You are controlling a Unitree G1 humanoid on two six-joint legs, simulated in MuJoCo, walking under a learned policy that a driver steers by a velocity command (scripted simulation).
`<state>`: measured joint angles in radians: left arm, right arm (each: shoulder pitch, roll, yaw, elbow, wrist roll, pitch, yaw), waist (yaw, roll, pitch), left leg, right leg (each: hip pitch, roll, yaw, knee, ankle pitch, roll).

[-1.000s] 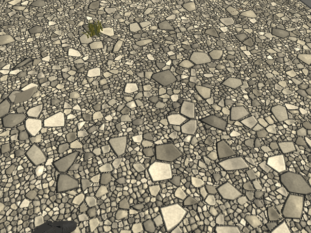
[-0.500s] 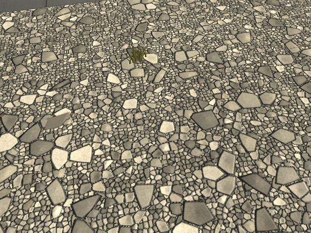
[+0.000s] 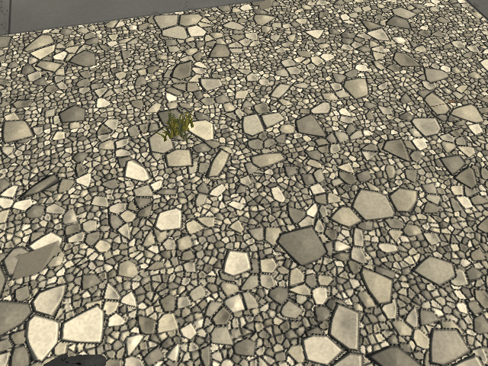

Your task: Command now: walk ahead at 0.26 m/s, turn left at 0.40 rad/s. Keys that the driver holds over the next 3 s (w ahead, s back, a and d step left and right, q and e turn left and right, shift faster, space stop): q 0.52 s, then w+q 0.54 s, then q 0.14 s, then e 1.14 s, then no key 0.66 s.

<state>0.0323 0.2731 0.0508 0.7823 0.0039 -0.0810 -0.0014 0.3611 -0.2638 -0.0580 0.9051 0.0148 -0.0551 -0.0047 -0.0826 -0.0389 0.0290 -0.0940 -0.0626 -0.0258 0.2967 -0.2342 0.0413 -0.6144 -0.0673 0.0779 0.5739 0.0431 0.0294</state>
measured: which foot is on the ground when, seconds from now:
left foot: down 0.00-0.10, up 0.12-0.50, down 0.52-1.00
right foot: up 0.00-0.06, down 0.08-0.52, up 0.54-0.98, down 1.00-1.00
